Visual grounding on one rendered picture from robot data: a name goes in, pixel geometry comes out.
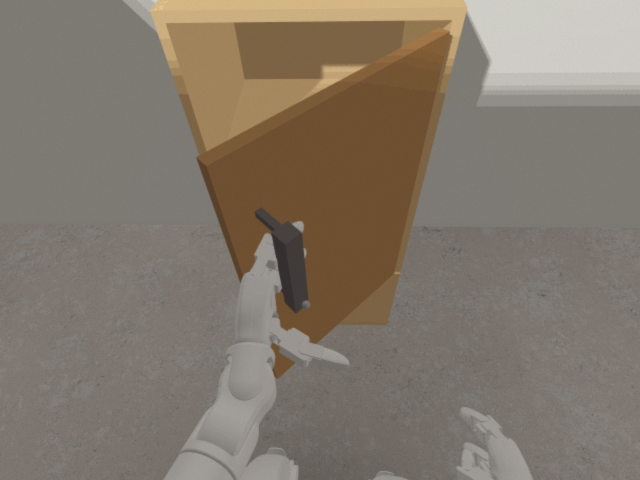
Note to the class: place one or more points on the robot left thigh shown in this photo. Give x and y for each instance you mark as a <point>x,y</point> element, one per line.
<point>271,467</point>

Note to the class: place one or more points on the right robot hand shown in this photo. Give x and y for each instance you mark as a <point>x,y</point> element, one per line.
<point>503,461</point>

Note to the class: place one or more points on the handle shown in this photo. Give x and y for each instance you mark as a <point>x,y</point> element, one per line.
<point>289,251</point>

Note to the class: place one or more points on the left robot hand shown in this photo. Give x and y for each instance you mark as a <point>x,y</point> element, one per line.
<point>257,304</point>

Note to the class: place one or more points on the left robot shin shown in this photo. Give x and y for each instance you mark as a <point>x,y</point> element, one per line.
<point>276,451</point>

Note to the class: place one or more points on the robot left forearm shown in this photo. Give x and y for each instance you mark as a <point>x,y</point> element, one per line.
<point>223,441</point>

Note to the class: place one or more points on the cupboard door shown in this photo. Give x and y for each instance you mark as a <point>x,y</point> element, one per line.
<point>344,161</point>

